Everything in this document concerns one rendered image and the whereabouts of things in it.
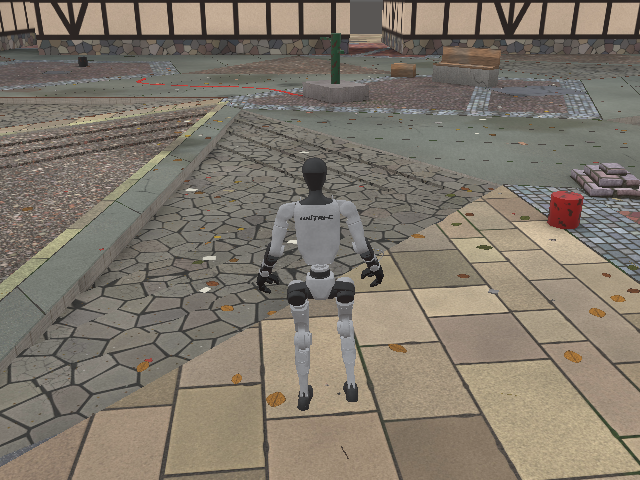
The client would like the robot right hand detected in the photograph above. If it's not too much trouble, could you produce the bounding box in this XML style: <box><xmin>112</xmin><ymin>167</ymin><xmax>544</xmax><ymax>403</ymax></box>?
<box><xmin>361</xmin><ymin>265</ymin><xmax>384</xmax><ymax>287</ymax></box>

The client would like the robot left upper arm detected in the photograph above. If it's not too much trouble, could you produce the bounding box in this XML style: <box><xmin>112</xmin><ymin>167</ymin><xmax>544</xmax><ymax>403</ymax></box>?
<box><xmin>268</xmin><ymin>202</ymin><xmax>296</xmax><ymax>257</ymax></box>

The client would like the robot right shin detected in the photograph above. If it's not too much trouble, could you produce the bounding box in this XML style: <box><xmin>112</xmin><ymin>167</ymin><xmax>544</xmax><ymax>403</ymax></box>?
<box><xmin>340</xmin><ymin>320</ymin><xmax>356</xmax><ymax>389</ymax></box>

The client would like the right robot forearm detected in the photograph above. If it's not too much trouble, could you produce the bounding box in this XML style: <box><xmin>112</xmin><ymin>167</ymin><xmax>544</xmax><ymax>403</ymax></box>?
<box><xmin>360</xmin><ymin>238</ymin><xmax>380</xmax><ymax>272</ymax></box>

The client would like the robot left hand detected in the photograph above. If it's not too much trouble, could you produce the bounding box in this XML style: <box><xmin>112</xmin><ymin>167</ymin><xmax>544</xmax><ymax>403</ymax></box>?
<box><xmin>256</xmin><ymin>273</ymin><xmax>279</xmax><ymax>294</ymax></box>

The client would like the left robot forearm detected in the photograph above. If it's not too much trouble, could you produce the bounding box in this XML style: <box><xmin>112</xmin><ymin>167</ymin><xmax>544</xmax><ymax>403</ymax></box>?
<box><xmin>259</xmin><ymin>242</ymin><xmax>279</xmax><ymax>277</ymax></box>

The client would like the robot right foot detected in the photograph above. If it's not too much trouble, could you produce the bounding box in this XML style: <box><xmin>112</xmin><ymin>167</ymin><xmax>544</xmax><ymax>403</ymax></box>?
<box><xmin>343</xmin><ymin>381</ymin><xmax>358</xmax><ymax>402</ymax></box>

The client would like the robot right upper arm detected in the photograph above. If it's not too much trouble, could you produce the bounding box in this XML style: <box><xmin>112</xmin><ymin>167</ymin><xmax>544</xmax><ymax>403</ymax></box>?
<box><xmin>337</xmin><ymin>200</ymin><xmax>369</xmax><ymax>254</ymax></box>

